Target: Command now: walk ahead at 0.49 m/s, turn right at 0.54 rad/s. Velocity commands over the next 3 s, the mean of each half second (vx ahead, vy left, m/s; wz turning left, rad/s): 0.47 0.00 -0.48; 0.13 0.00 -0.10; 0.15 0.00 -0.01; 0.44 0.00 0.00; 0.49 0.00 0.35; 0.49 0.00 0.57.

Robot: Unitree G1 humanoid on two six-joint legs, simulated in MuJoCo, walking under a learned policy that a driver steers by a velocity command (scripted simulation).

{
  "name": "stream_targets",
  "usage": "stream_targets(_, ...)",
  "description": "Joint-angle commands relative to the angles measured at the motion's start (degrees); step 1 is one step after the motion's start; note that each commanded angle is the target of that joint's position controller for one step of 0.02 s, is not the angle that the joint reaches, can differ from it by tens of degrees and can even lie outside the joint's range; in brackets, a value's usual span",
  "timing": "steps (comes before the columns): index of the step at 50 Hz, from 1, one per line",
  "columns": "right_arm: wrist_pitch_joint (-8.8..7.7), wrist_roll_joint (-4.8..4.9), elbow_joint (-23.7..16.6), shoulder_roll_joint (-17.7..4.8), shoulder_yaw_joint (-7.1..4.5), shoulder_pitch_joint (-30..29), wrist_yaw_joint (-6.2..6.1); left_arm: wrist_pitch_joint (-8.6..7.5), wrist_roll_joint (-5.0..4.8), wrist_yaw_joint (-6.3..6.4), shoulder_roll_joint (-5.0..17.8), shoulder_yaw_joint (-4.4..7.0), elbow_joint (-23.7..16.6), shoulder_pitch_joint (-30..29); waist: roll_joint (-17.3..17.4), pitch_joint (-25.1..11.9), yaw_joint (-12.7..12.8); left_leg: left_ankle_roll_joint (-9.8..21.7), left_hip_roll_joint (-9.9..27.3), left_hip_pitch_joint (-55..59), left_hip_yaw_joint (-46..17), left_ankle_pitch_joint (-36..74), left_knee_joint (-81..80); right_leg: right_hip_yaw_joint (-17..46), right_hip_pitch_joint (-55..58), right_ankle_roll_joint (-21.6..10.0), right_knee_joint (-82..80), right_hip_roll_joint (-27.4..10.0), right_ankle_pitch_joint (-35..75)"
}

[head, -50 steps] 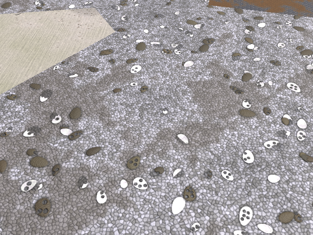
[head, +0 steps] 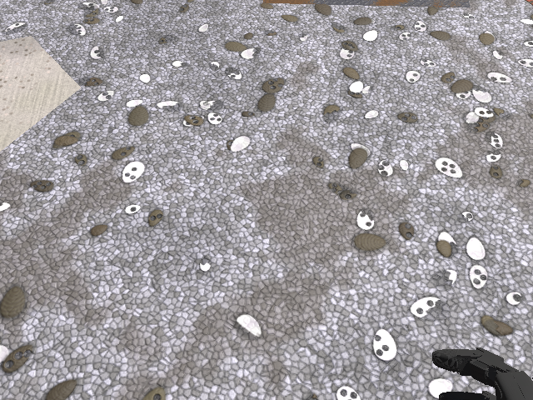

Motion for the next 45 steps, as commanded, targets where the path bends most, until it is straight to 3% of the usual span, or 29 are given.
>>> stream_targets(1, 0.41, 0.01, 1.53, -12.07, -4.88, 19.92, -0.8, 0.06, 0.87, 0.51, 7.31, 1.07, -5.49, 2.35, 6.38, -19.2, -8.44, 11.87, 26.73, 42.26, -44.53, -20.7, -13.26, -4.11, -36.1, 0.44, 37.48, -4.89, 1.46)
stream_targets(2, 0.21, 0.5, 1.02, -7.91, -3.88, 15.03, -0.65, 0.43, 1.47, -0.05, 8.05, 1.6, -6.14, -2.99, 2.67, -9.92, -7.1, 10.18, 23.97, 32.21, -35.08, -23.88, -16.38, -4.69, -36.09, 0.55, 35.6, -7.43, 7.84)
stream_targets(3, -0.13, 0.41, 1.38, -5.93, -3.37, 13.15, -0.33, 0.64, 1.73, -0.61, 7.22, 1.58, -6.8, -5.29, 0.79, -6.0, -6.21, 8.82, 21.53, 26.06, -28.67, -18.35, -18.44, -5.5, -35.04, 0.61, 33.62, -8.97, 10.18)
stream_targets(5, -1.02, 0.73, 3.3, -5.16, -3.05, 14.98, -0.44, 1.93, 2.61, -1.71, 5.54, 1.54, -7.13, -5.6, 3.21, -2.72, -4.41, 6.93, 18.42, 18.66, -18.52, -9.11, -20.77, -6.32, -32.35, 1.24, 31.28, -11.19, 10.47)
stream_targets(8, -2.72, 1.49, 5.19, -5.36, -3.17, 17.79, 0.08, 3.11, 2.82, -2.7, 3.5, 1.12, -9.15, -9.1, 3.55, -1.73, -3.85, 6.91, 18.32, 16.97, -11.02, -1.36, -23.44, -7.2, -34.54, 1.67, 28.55, -13.07, 12.81)
stream_targets(10, -3.07, 1.27, 5.96, -6.08, -3.39, 19.09, 0.23, 3.35, 2.81, -3.3, 3.39, 0.97, -11.19, -13.48, 3.39, -1.0, -4.09, 6.99, 18.31, 17.77, -6.91, 1.31, -24.71, -7.57, -38.47, 2.32, 26.15, -14.0, 16.75)
stream_targets(13, -2.93, 1.0, 7.02, -6.52, -3.45, 20.86, 0.45, 3.22, 2.39, -3.91, 2.95, 0.53, -13.58, -19.33, 3.13, -0.15, -4.74, 5.86, 16.6, 19.08, -0.26, 6.28, -24.44, -9.1, -40.87, 3.06, 18.61, -14.16, 23.91)
stream_targets(16, -2.84, 1.01, 8.05, -7.08, -3.32, 22.87, 0.54, 2.67, 2.26, -4.51, 1.83, -0.32, -15.43, -25.36, 3.23, 0.45, -6.22, 4.38, 15.13, 18.5, 4.67, 9.71, -23.53, -12.14, -36.19, 2.66, 7.18, -13.08, 29.7)
stream_targets(19, -2.23, 0.98, 9.9, -8.66, -3.43, 26.59, 0.37, 2.5, 2.53, -4.53, 2.25, -0.62, -16.68, -29.76, 3.67, 1.49, -7.87, 4.26, 16.81, 22.47, 5.31, 10.96, -23.19, -14.79, -33.24, 1.72, 0.04, -11.66, 26.4)
stream_targets(20, -1.73, 0.96, 10.78, -8.83, -3.36, 27.58, 0.21, 2.32, 2.86, -4.29, 2.38, -0.63, -16.87, -30.37, 3.47, 2.18, -7.96, 4.18, 17.33, 25.0, 5.55, 16.02, -21.29, -15.42, -33.08, 1.25, -2.03, -10.89, 24.0)
stream_targets(22, -0.65, 1.03, 12.36, -9.7, -3.31, 28.88, -0.23, 1.58, 3.57, -3.61, 2.43, -0.57, -16.02, -28.24, 4.6, 0.58, -6.92, 3.24, 17.56, 29.59, 6.61, 34.98, -13.41, -16.99, -29.02, -0.11, -5.7, -7.87, 19.27)
stream_targets(23, -0.19, 1.31, 12.87, -10.21, -3.3, 28.86, -0.46, 0.84, 3.91, -3.27, 2.91, -0.3, -14.08, -22.91, 5.07, -2.41, -4.63, 2.25, 16.74, 30.47, 7.3, 41.53, -6.16, -16.94, -23.06, -1.08, -9.29, -5.95, 20.4)
stream_targets(24, 0.13, 1.87, 12.99, -9.85, -3.05, 28.66, -0.65, -0.07, 4.62, -2.78, 4.21, 0.3, -10.8, -14.46, 3.58, -7.25, -1.05, 0.51, 14.62, 27.3, 9.35, 38.7, 4.27, -16.68, -11.79, -2.1, -14.43, -5.06, 27.17)
stream_targets(25, -0.17, 2.28, 11.08, -7.64, -2.23, 28.75, -0.74, -0.66, 5.61, -2.0, 8.18, 1.3, -8.81, -6.46, -0.03, -14.9, 1.64, -1.08, 12.51, 15.96, 9.42, 17.95, 17.84, -7.54, 4.41, -3.98, -10.88, -15.2, 42.24)
stream_targets(26, -0.05, 4.38, 9.35, -0.64, -0.24, 35.03, -0.01, -0.44, 4.43, -1.33, 13.71, 2.58, -8.45, -4.53, -14.08, -25.98, -0.25, -3.8, 3.21, -3.34, 8.47, -30.54, 39.41, 16.0, 23.71, -15.67, -8.74, -35.95, 69.55)
stream_targets(27, 0.85, 3.42, 10.54, -7.77, -2.59, 30.85, -0.82, 0.31, 1.09, -0.55, 12.95, 3.13, -7.78, -1.57, -4.52, -27.9, 1.58, -3.64, 3.7, -3.68, -1.36, -28.69, 43.67, 13.24, 20.11, -15.22, -8.61, -33.18, 82.24)
stream_targets(28, 0.74, 3.77, 8.97, -6.24, -2.29, 26.17, -0.57, 0.22, 0.56, -0.21, 10.91, 2.26, -7.52, -6.73, -6.04, -20.51, -0.43, -3.31, 5.29, -5.47, -3.52, -25.05, 42.18, 5.9, 13.57, -13.45, -11.49, -30.67, 81.9)
stream_targets(29, 0.68, 3.1, 9.28, -4.87, -1.84, 24.42, -0.56, 0.17, 0.72, -0.11, 7.05, 1.2, -7.54, -10.81, -3.86, -13.15, -2.36, -3.33, 6.77, -5.77, -3.37, -21.96, 37.63, 2.19, 5.71, -10.53, -14.68, -27.58, 74.27)
stream_targets(30, 1.33, 1.93, 9.88, -4.97, -2.07, 23.81, -0.54, 0.09, 0.55, 0.09, 4.67, 0.46, -7.59, -13.58, -3.09, -9.24, -4.21, -3.5, 7.75, -3.71, -3.49, -19.52, 34.26, -0.25, -0.1, -8.11, -17.23, -25.04, 68.98)
stream_targets(31, 2.36, 0.97, 10.81, -4.21, -2.0, 26.21, -0.37, 0.16, 0.41, 0.27, 3.03, -0.18, -7.55, -15.8, -3.66, -8.31, -6.42, -4.05, 7.73, 0.67, -3.13, -17.76, 31.75, -2.99, -5.38, -6.8, -19.45, -23.21, 66.29)
stream_targets(32, 3.19, 0.54, 11.66, -3.19, -1.98, 27.45, -0.22, -0.11, 0.71, 0.31, 2.66, -0.52, -7.39, -16.37, -3.32, -8.56, -7.33, -4.4, 6.89, 4.88, -2.57, -15.75, 30.14, -4.95, -9.12, -6.42, -20.46, -22.29, 67.05)
stream_targets(36, 4.7, 0.64, 12.64, -1.27, -1.8, 26.98, -0.39, -1.1, 1.45, 0.05, 3.86, -0.72, -5.21, -16.52, -4.59, -8.54, -9.18, -4.82, 5.59, 10.15, -1.62, -10.81, 21.04, -9.81, -14.73, -6.19, -21.92, -19.86, 64.39)
stream_targets(41, 5.55, 0.9, 12.94, -2.17, -1.55, 20.97, -1.57, 0.21, 1.94, 0.28, 4.18, -0.88, -2.07, -13.22, -6.53, -6.18, -6.28, -3.88, 5.14, 13.44, -0.92, -9.27, 9.91, -7.34, -17.11, -6.03, -23.25, -20.1, 41.67)
stream_targets(43, 5.34, 0.88, 13.48, -1.93, -1.31, 20.22, -1.86, 0.93, 1.79, 0.58, 4.11, -1.0, -1.29, -13.24, -5.36, -4.56, -6.2, -3.08, 4.88, 15.8, -0.69, -9.68, 4.13, -5.24, -18.29, -5.76, -22.64, -20.42, 31.79)
stream_targets(45, 4.46, 0.53, 14.63, -2.12, -0.98, 21.28, -2.13, 1.48, 1.34, 1.02, 3.51, -1.25, -0.63, -13.22, -1.92, -3.21, -7.15, -2.22, 6.21, 22.15, -2.41, -1.98, -7.35, -4.44, -21.02, -2.53, -20.48, -18.36, 21.96)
